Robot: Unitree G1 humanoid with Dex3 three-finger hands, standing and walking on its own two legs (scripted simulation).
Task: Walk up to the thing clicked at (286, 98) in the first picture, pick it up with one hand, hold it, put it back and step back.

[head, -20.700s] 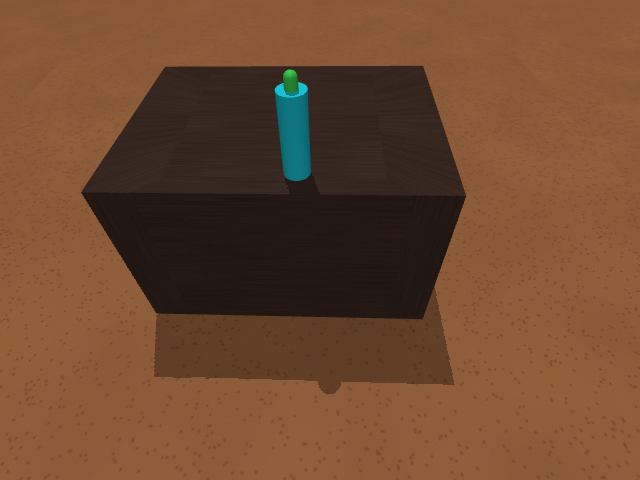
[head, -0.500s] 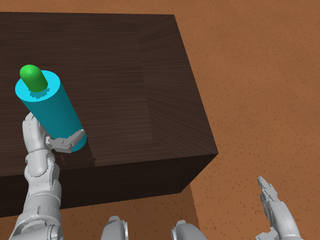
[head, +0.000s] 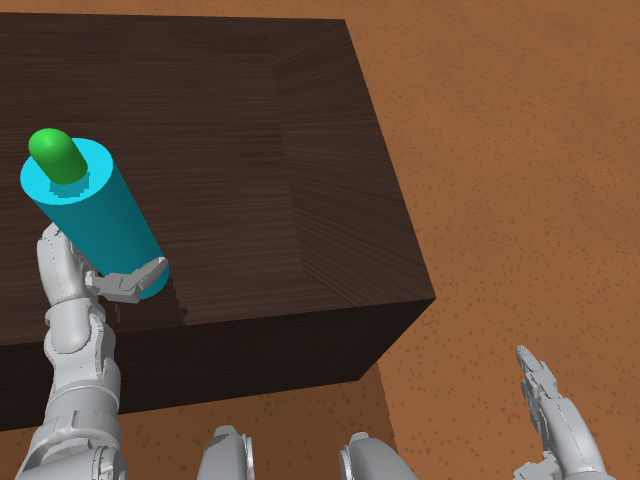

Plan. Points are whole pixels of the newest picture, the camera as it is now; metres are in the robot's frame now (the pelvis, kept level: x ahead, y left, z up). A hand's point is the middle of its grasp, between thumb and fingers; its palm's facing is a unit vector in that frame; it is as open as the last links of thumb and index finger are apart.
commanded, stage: open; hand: left
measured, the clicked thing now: (106, 224) +0.42 +0.22 +0.07
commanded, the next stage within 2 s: withdraw in 0.26 s
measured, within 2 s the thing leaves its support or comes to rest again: neither
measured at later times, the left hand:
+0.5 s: hand (117, 247) +0.43 +0.23 +0.01, palm faces +0.27 -0.96 +0.00, open 16.8 cm
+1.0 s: hand (13, 213) +0.41 +0.29 +0.11, palm faces +0.26 -0.94 -0.21, open 17.5 cm
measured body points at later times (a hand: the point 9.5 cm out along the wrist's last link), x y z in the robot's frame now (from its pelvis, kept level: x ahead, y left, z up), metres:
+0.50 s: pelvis +0.00 +0.00 +0.00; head +0.11 +0.05 +0.43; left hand +0.41 +0.28 +0.01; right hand +0.16 -0.26 +0.01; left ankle +0.06 +0.12 -0.64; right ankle -0.01 -0.13 -0.64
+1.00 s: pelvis +0.02 +0.01 +0.05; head +0.08 +0.02 +0.50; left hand +0.39 +0.34 +0.12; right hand +0.17 -0.25 +0.01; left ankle +0.06 +0.12 -0.64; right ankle -0.01 -0.13 -0.64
